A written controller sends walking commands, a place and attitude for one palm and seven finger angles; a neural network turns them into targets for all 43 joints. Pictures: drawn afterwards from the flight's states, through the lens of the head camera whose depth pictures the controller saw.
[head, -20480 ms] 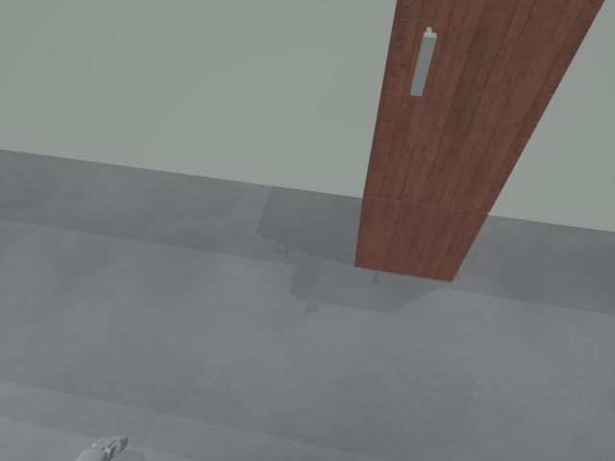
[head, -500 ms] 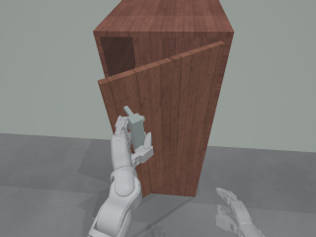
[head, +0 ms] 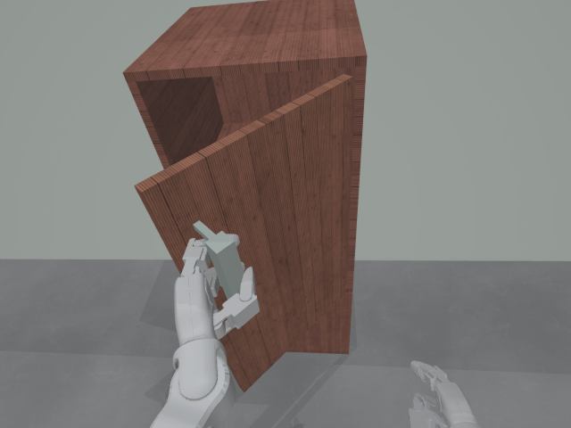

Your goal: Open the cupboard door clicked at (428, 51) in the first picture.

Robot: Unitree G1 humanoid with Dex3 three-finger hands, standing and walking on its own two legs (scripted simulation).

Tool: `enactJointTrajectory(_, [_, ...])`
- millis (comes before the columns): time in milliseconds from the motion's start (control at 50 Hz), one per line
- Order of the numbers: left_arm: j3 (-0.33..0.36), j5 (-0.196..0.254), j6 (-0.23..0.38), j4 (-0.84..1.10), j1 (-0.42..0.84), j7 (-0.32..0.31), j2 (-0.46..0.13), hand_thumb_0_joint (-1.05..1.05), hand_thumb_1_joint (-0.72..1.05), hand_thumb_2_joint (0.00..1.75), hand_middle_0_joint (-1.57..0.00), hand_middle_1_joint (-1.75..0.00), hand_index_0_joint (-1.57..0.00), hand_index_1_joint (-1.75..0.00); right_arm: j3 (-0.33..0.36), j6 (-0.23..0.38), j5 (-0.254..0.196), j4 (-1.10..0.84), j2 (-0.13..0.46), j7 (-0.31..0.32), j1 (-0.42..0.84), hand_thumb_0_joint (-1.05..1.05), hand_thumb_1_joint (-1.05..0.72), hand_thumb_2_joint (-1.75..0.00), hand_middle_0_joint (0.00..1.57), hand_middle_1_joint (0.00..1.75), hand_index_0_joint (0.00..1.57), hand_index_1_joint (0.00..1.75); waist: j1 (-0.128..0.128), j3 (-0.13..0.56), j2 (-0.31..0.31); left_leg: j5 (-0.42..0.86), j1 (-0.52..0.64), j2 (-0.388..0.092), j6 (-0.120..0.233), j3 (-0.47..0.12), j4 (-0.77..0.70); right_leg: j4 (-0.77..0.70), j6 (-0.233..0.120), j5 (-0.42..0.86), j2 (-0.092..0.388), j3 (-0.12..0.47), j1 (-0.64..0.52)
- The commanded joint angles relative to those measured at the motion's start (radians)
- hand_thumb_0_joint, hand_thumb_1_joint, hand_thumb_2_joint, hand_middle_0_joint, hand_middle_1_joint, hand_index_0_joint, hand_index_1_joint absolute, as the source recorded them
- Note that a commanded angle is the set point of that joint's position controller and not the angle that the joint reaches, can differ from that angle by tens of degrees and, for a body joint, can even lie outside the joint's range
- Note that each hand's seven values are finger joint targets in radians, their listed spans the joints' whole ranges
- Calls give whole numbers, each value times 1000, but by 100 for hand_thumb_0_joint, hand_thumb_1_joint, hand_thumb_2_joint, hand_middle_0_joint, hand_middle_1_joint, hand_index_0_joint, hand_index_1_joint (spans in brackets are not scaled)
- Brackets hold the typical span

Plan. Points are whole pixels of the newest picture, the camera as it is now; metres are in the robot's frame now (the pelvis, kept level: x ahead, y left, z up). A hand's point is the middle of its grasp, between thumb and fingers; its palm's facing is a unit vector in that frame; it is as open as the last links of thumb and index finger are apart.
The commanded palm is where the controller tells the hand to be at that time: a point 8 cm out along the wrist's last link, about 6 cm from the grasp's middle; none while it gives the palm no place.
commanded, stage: open thumb and fingers to let go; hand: left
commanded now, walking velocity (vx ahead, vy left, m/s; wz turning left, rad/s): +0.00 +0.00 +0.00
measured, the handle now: (221, 265) +0.30 +0.10 +0.12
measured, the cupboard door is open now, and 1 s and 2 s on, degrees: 48 51 63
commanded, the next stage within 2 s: slide the hand sideways off the handle in 0.74 s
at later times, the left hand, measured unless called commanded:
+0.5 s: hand (246, 282) +0.27 +0.06 +0.12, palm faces +0.38 -0.92 +0.00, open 13.4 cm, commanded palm +0.21 +0.10 +0.12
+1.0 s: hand (253, 308) +0.24 +0.05 +0.12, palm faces +0.16 -0.98 -0.12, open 15.9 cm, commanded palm +0.21 +0.10 +0.12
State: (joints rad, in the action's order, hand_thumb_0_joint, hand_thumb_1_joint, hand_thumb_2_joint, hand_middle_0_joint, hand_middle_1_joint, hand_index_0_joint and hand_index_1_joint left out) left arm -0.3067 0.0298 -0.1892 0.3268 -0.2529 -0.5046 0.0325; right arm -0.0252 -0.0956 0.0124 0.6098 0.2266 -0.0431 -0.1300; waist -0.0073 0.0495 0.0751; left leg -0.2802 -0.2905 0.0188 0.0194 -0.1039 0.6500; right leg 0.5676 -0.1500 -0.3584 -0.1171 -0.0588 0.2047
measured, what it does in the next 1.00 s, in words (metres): shifts its weight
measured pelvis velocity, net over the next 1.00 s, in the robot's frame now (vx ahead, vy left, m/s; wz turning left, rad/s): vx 0.02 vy -0.07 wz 0.01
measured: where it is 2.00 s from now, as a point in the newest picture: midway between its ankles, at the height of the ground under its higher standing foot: outside the picture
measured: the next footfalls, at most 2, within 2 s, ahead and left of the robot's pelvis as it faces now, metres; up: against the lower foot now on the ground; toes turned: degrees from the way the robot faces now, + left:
right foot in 1.64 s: +0.01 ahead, -0.34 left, +0.00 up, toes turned +21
left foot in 1.90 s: -0.23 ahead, -0.20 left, +0.00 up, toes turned +12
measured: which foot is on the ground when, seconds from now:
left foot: down 0.00-1.00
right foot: down 0.00-1.00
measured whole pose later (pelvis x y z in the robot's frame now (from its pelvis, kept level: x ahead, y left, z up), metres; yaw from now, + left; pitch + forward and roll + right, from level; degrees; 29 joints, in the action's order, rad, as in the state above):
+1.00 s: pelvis +0.02 -0.07 -0.01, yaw +1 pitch +3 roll +6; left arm -0.03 0.12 0.07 0.39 -0.44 -0.05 -0.09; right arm -0.03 -0.06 -0.01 0.54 0.24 0.03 -0.14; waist -0.05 0.04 0.04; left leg -0.26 -0.37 0.03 0.05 -0.08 0.73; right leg 0.65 -0.05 -0.39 -0.14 -0.08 0.29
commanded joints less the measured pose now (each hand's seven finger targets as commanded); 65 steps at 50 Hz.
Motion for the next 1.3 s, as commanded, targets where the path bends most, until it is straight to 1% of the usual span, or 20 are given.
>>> enactJointTrajectory(0, [71,-24,111,174,183,-43,112,0,55,75,-38,-131,-38,-131,15,75,6,-177,17,14,218,0,-90,-90,20,30,20,30,-39,102,-219,76,-29,40,1,13,22,-190,212,399,238,275,-21])
enactJointTrajectory(80, [27,-32,161,210,191,-8,126,0,27,63,-35,-128,-35,-128,23,75,4,-181,25,21,184,0,-90,-90,20,30,20,30,-17,141,-185,103,-13,37,9,15,14,-146,243,509,237,260,-30])
enactJointTrajectory(180, [23,-35,185,214,147,29,114,0,-8,48,-33,-124,-33,-124,26,65,2,-196,29,28,154,0,-90,-90,20,30,20,30,-9,172,-179,151,12,27,14,20,8,-99,224,677,232,224,-53])
enactJointTrajectory(240, [39,-23,186,222,96,45,104,0,-29,39,-32,-122,-32,-122,23,52,2,-204,27,31,150,0,-90,-90,20,30,20,30,-16,183,-202,156,-8,28,12,28,19,-88,298,856,250,245,-109])
enactJointTrajectory(300, [46,-24,188,240,66,54,90,0,-50,30,-30,-120,-30,-120,26,51,-2,-209,27,32,147,0,-90,-90,20,30,20,30,-16,177,-213,171,4,24,15,32,12,-72,237,865,235,209,-104])
enactJointTrajectory(380, [60,-13,201,261,25,70,77,0,-50,30,-28,-110,-28,-110,22,49,-3,-218,29,37,151,0,-90,-90,20,30,20,30,-19,149,-197,158,-2,25,16,34,12,-81,245,857,239,229,-90])
enactJointTrajectory(440, [85,-7,216,277,6,88,54,0,-50,30,-26,-95,-26,-95,24,49,-1,-218,32,41,150,0,-90,-90,20,30,20,30,-19,148,-246,122,-31,27,13,30,34,-84,300,969,259,268,-128])
enactJointTrajectory(580, [84,-9,246,323,-55,114,47,0,-50,30,-20,-60,-20,-60,26,62,-8,-228,29,43,146,0,-90,-90,20,30,20,30,-25,140,-152,143,-18,26,18,33,21,-57,238,863,235,227,-78])
enactJointTrajectory(700, [152,11,274,326,-77,139,-2,0,-50,30,-15,-30,-15,-30,33,72,-3,-228,36,59,150,0,-90,-90,20,30,20,30,-25,143,-252,25,-88,39,12,25,100,-54,311,1122,281,304,-148])
enactJointTrajectory(780, [168,25,285,324,-19,148,-1,0,-50,30,-15,-30,-15,-30,31,85,-7,-219,34,69,152,0,-90,-90,20,30,20,30,-21,132,-176,63,-71,42,16,24,67,-53,246,917,244,258,-93])
enactJointTrajectory(820, [190,42,275,288,-37,152,-11,0,-50,30,-15,-30,-15,-30,27,88,-9,-212,34,73,149,0,-90,-90,20,30,20,30,-21,115,-176,74,-69,37,18,28,56,-64,249,856,238,256,-61])
enactJointTrajectory(840, [58,-30,314,254,-38,325,-85,0,-50,30,-15,-30,-15,-30,23,78,-3,-197,87,63,113,0,-90,-90,20,30,20,30,50,54,-215,56,-66,36,35,27,80,-46,321,882,242,291,9])
enactJointTrajectory(860, [155,13,339,313,-26,408,-145,0,-50,30,-15,-30,-15,-30,32,77,-15,-223,77,67,103,0,-90,-90,20,30,20,30,20,127,-190,82,-63,24,43,26,74,-30,329,915,242,291,-22])
enactJointTrajectory(920, [179,60,363,379,12,545,-179,0,-50,30,-15,-30,-15,-30,24,94,-18,-249,74,81,119,0,-90,-90,20,30,20,30,8,247,-105,88,-61,14,32,29,119,11,345,1077,278,325,-110])
enactJointTrajectory(1000, [266,185,346,285,21,694,-235,0,-50,30,-15,-30,-15,-30,16,131,-40,-251,95,99,137,0,-90,-90,20,30,20,30,25,182,-107,-15,-149,-17,-2,-3,159,-15,331,833,302,377,-63])
enactJointTrajectory(1060, [378,245,325,221,23,725,-282,0,-50,30,-15,-30,-15,-30,18,161,-42,-240,105,106,152,0,-90,-90,20,30,20,30,-5,142,-133,-94,-241,-17,-29,-28,245,-20,345,856,350,436,-91])
enactJointTrajectory(1120, [478,276,316,162,-10,721,-316,0,-50,30,-15,-30,-15,-30,24,176,-42,-233,123,102,151,0,-90,-90,20,30,20,30,-18,152,-207,-178,-331,-2,-45,-28,344,19,426,1040,395,494,-179])
enactJointTrajectory(1180, [568,311,325,177,40,730,-378,0,-50,30,-15,-30,-15,-30,27,195,-45,-235,127,105,134,0,-90,-90,20,30,20,30,-19,166,-170,-169,-317,-3,-44,-16,359,21,389,926,368,457,-158])
enactJointTrajectory(1260, [717,363,338,104,45,778,-471,0,-50,30,-15,-30,-15,-30,22,214,-48,-245,129,116,136,0,-90,-90,20,30,20,30,-23,131,-126,-181,-373,-24,-67,-9,389,28,360,703,354,489,-126])
enactJointTrajectory(1280, [777,387,350,75,58,794,-505,0,-50,30,-15,-30,-15,-30,23,222,-47,-247,131,119,136,0,-90,-90,20,30,20,30,-27,142,-148,-194,-388,-23,-78,-9,408,30,377,705,359,518,-142])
